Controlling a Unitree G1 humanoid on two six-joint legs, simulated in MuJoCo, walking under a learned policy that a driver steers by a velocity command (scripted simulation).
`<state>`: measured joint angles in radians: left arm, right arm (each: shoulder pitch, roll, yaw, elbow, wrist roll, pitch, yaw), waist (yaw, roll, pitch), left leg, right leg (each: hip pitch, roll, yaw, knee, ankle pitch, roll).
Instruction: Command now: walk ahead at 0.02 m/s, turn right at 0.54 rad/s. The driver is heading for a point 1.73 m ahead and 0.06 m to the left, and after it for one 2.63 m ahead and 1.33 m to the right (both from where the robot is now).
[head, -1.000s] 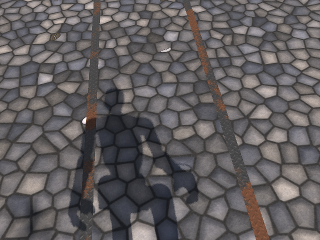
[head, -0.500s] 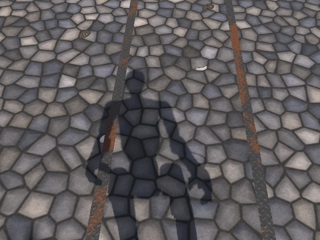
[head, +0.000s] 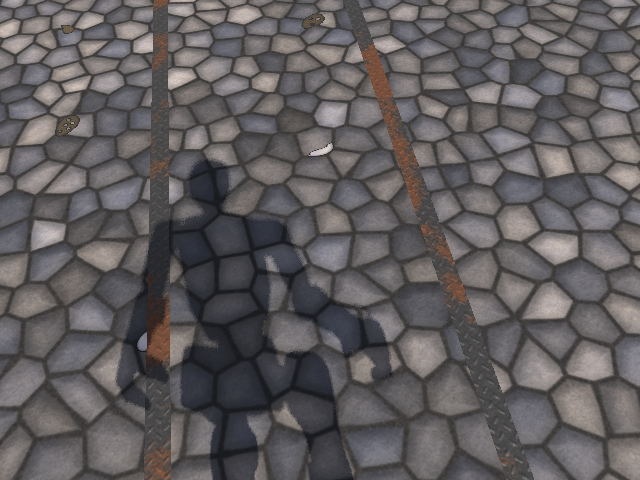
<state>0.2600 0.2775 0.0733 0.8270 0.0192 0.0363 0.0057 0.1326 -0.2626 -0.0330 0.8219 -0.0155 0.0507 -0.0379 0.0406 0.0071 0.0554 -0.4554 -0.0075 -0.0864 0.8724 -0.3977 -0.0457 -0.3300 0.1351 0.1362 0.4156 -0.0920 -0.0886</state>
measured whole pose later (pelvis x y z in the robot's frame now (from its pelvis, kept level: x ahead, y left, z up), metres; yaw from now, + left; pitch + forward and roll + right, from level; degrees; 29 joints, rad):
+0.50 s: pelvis +0.00 +0.04 +0.00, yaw -9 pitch +0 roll -1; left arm 0.16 0.27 0.05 0.86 0.00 0.07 0.02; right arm 0.26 -0.24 -0.01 0.83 -0.02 0.00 -0.02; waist -0.04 -0.02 0.04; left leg -0.21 -0.03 -0.03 0.44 -0.24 0.04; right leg -0.22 0.05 0.07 0.58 -0.39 0.03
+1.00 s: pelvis -0.03 +0.08 +0.00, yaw +6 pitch -1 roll -1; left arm 0.15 0.31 0.05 0.84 0.02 0.06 0.03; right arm 0.23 -0.29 -0.06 0.78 -0.01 0.04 0.01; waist 0.00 -0.05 0.09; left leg -0.26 -0.06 -0.01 0.54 -0.27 0.08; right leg -0.39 -0.02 -0.01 1.03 -0.49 0.01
